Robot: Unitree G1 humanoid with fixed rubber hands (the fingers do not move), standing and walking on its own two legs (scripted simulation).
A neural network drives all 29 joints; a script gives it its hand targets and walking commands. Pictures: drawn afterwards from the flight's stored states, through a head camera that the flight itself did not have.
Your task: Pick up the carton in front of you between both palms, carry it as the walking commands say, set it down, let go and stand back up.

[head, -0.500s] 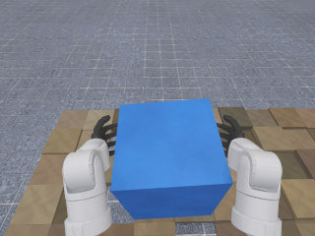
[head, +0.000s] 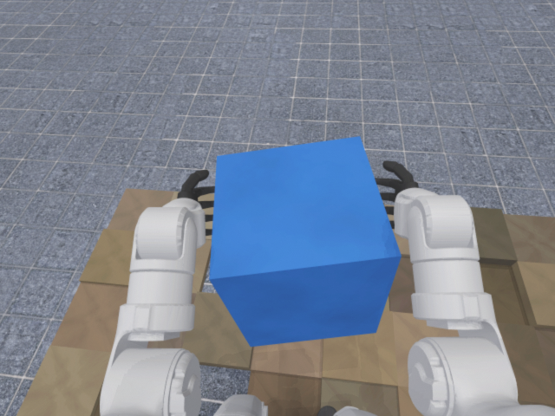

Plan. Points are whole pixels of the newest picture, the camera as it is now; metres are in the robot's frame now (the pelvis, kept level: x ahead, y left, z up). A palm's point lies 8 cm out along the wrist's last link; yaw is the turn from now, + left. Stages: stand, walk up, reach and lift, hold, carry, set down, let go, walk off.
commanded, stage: carry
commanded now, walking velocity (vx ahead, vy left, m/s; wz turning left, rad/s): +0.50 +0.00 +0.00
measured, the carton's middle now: (301, 249) +0.35 +0.01 +0.00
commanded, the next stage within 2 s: none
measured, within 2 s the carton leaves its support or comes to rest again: neither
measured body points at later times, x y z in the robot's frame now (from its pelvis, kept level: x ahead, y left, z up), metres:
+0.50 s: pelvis +0.33 +0.04 +0.00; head +0.40 +0.05 +0.45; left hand +0.72 +0.16 +0.08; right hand +0.69 -0.14 +0.09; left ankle +0.35 +0.11 -0.74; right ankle +0.27 -0.08 -0.63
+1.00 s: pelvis +0.63 -0.02 +0.01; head +0.68 -0.03 +0.46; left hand +0.99 +0.15 +0.10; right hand +1.01 -0.15 +0.10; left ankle +0.67 +0.11 -0.66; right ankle +0.63 -0.08 -0.73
